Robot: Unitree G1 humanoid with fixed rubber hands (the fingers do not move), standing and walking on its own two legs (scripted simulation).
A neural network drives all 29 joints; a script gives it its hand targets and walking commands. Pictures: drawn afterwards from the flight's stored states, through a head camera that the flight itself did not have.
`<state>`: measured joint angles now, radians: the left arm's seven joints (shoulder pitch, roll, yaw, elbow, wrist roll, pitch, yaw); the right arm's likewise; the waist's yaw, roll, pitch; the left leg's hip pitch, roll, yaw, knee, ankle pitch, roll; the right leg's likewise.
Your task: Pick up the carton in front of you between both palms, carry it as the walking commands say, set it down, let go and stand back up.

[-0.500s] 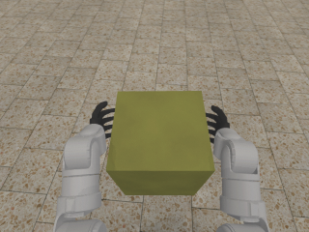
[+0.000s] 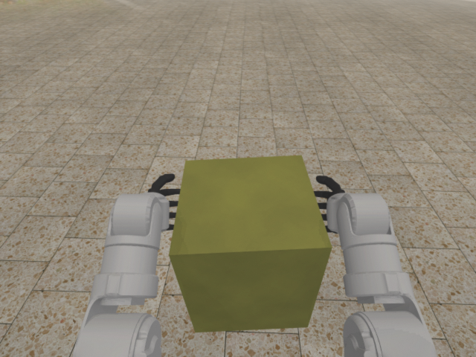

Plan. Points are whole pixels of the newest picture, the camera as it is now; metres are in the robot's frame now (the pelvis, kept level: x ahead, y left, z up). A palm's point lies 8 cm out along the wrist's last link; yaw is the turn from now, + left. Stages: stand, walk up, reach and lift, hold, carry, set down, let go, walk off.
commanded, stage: carry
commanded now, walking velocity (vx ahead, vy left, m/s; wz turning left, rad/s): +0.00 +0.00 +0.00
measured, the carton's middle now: (247, 245) +0.33 +0.00 +0.05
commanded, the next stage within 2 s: hold in 1.70 s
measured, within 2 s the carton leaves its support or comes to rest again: neither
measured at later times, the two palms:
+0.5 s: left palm (154, 216) +0.33 +0.15 +0.13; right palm (339, 218) +0.33 -0.15 +0.13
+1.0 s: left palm (156, 256) +0.29 +0.15 +0.08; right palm (338, 258) +0.29 -0.15 +0.07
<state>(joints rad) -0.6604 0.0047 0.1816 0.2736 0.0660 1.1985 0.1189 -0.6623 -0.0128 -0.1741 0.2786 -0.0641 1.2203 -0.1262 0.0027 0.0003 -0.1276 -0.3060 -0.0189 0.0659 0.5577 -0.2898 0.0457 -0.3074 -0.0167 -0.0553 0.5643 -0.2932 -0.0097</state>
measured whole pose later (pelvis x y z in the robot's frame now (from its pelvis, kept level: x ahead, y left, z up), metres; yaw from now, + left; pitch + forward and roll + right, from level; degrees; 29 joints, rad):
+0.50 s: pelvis -0.02 +0.00 +0.00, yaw +0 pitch +2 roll +0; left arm -0.68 0.00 0.19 0.24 0.07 1.21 0.12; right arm -0.66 0.00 -0.20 0.23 -0.07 1.23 -0.13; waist 0.00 0.00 -0.10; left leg -0.33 -0.01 0.07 0.55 -0.26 0.05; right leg -0.33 -0.02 -0.06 0.55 -0.26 -0.01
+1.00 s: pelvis -0.02 +0.00 +0.00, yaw +0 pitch +2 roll +0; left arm -0.39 -0.11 0.18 0.16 0.18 1.00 0.07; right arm -0.37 0.10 -0.19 0.15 -0.17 1.02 -0.07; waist 0.00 0.00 -0.12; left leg -0.33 -0.01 0.07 0.55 -0.26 0.04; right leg -0.32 -0.02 -0.07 0.55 -0.26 -0.01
